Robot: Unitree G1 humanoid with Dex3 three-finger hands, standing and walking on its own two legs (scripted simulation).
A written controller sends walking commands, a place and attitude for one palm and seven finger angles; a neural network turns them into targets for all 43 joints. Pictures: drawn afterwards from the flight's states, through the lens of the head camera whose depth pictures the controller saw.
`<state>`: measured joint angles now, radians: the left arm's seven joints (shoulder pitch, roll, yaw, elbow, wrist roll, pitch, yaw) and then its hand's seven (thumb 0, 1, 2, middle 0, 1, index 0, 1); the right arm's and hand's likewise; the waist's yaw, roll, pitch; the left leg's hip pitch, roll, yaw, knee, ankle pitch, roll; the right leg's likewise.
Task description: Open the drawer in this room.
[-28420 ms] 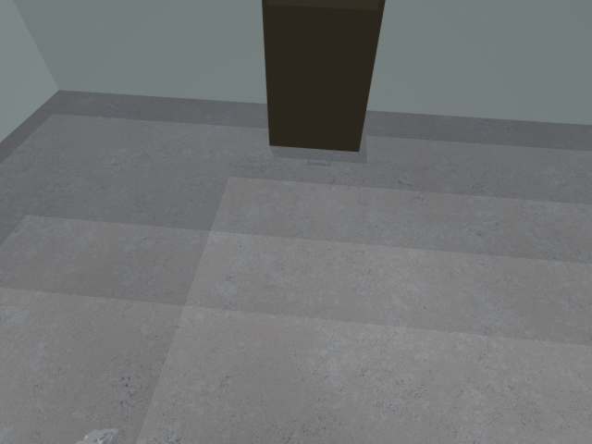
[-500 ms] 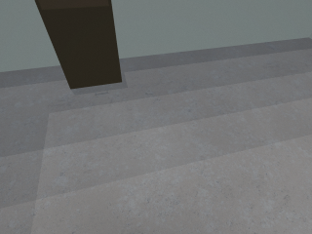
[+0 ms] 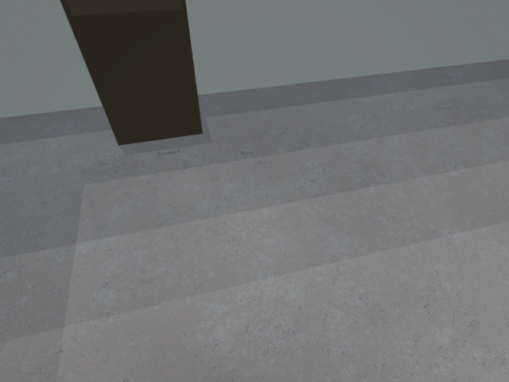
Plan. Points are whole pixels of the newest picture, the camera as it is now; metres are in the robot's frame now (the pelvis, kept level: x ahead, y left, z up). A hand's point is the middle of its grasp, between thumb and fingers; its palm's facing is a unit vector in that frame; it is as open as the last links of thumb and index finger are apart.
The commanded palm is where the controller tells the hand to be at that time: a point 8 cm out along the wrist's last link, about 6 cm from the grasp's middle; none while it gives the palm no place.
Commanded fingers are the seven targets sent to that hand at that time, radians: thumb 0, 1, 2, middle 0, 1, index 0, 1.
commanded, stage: stand and wait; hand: left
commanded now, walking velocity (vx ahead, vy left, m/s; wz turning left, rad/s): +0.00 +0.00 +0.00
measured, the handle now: out of the picture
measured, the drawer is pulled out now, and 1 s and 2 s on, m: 0.00 0.00 0.00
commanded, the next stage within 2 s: turn or walk to find it in 0.10 s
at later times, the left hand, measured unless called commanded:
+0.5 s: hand out of the picture +0.04 +0.20 -0.17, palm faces +0.07 -0.96 -0.27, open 7.4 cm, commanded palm none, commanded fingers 0.00 0.90 0.90 -0.20 -0.30 -0.20 -0.30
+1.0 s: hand out of the picture +0.01 +0.20 -0.19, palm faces +0.16 -0.95 -0.25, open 7.4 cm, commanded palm none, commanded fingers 0.00 0.90 0.90 -0.20 -0.30 -0.20 -0.30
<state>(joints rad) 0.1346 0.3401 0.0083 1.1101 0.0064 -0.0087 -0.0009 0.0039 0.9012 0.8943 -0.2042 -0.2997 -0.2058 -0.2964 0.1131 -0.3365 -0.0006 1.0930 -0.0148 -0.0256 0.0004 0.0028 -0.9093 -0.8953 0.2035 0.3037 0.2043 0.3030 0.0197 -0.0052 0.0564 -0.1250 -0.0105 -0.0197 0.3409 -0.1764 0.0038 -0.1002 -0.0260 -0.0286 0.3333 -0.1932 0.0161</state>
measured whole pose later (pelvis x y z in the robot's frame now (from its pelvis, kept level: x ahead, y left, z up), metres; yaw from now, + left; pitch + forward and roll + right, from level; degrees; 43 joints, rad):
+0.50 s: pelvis +0.00 -0.01 -0.01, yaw +4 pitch -2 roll +0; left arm 0.16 0.25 0.00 1.08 0.00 0.01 0.02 0.00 0.90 0.89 -0.20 -0.30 -0.21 -0.30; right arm 0.15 -0.24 0.01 1.08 -0.01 0.01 0.00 0.00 -0.91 -0.90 0.20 0.30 0.20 0.30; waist 0.02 0.01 0.08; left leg -0.20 -0.02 -0.08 0.46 -0.23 -0.01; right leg -0.15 -0.04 -0.09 0.46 -0.28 0.00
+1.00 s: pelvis -0.02 -0.02 -0.02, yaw +8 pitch -1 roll +0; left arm 0.16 0.25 0.03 1.04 0.01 0.04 0.03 0.00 0.90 0.89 -0.20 -0.30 -0.20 -0.30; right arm 0.23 -0.20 -0.02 1.04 -0.03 0.01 -0.01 0.00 -0.91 -0.90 0.20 0.30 0.20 0.30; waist 0.00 -0.02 0.08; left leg -0.31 -0.05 -0.13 0.56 -0.23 0.00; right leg -0.29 -0.02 -0.06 0.75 -0.47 0.01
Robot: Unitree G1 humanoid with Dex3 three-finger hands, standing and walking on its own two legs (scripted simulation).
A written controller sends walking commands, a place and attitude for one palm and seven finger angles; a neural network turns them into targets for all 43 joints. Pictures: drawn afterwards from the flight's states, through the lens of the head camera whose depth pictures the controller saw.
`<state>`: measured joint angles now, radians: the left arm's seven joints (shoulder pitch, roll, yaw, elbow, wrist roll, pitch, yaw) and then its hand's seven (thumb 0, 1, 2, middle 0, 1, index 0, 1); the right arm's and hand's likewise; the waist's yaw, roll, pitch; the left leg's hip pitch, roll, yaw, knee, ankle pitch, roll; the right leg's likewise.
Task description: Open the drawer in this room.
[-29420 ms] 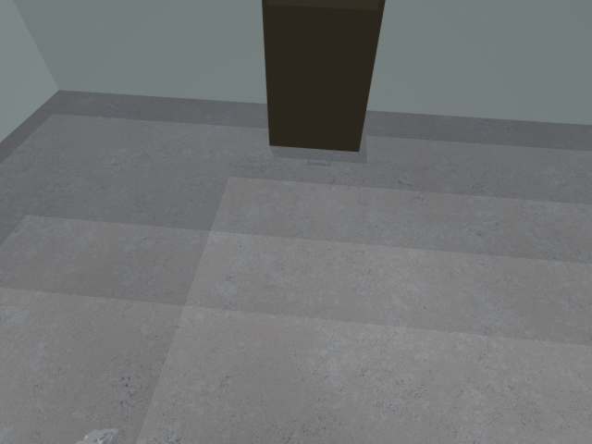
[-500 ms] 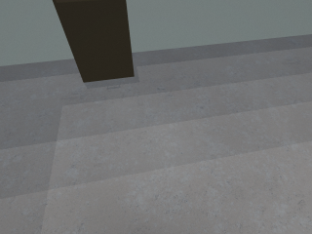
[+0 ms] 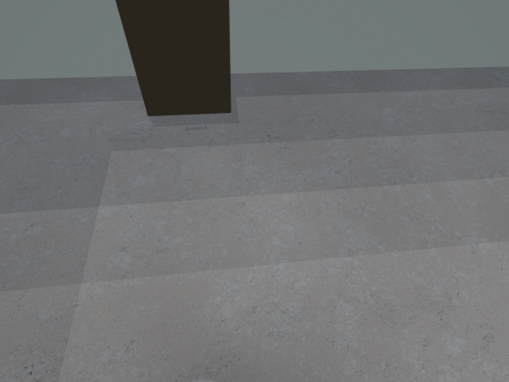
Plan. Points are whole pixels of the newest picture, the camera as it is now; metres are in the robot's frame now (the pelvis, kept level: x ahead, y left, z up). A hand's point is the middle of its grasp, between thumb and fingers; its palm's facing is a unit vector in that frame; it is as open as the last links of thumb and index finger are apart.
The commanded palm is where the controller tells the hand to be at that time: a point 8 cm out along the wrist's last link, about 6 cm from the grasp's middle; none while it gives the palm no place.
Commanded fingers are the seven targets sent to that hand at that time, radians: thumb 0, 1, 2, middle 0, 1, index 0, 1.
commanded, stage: stand and wait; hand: left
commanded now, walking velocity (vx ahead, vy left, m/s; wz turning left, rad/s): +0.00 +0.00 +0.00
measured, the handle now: out of the picture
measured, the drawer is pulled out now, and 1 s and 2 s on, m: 0.00 0.00 0.00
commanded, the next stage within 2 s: turn or walk to find it in 0.20 s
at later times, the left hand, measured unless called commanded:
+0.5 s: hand out of the picture -0.04 +0.16 -0.18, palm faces +0.21 -0.95 -0.21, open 7.4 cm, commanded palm none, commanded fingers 0.00 0.90 0.90 -0.20 -0.30 -0.20 -0.30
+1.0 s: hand out of the picture -0.05 +0.18 -0.16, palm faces +0.19 -0.95 -0.25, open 7.4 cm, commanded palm none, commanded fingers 0.00 0.90 0.90 -0.20 -0.30 -0.20 -0.30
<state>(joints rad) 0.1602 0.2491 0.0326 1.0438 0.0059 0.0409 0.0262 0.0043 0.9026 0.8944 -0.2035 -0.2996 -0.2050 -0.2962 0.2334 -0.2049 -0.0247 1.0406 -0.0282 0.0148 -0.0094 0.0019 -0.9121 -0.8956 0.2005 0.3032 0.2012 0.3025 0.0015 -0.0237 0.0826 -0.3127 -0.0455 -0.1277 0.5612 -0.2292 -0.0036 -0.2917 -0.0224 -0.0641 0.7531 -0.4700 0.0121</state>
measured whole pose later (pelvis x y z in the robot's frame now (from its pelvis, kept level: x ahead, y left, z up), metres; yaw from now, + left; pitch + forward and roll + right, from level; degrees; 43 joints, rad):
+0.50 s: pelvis -0.02 -0.02 +0.00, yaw +9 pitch -1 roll +1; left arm 0.24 0.19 0.02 1.07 0.00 0.02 0.03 0.00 0.90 0.89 -0.20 -0.30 -0.21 -0.30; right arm 0.21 -0.21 -0.04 1.09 -0.02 0.01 -0.02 0.00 -0.91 -0.90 0.20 0.30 0.20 0.30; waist 0.03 -0.04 0.08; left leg -0.24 0.00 -0.01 0.56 -0.30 -0.01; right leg -0.22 -0.07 -0.12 0.63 -0.38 0.01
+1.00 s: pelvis -0.04 -0.03 +0.01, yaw +9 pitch -3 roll +0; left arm 0.22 0.25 0.01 1.12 0.01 -0.01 0.01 0.00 0.90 0.89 -0.20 -0.30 -0.21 -0.30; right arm 0.16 -0.25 -0.02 1.12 -0.01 -0.01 -0.01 0.00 -0.91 -0.90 0.20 0.30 0.20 0.30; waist 0.03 0.00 0.06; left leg -0.17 0.03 -0.02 0.41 -0.20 -0.03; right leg -0.12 -0.01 -0.08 0.40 -0.23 -0.01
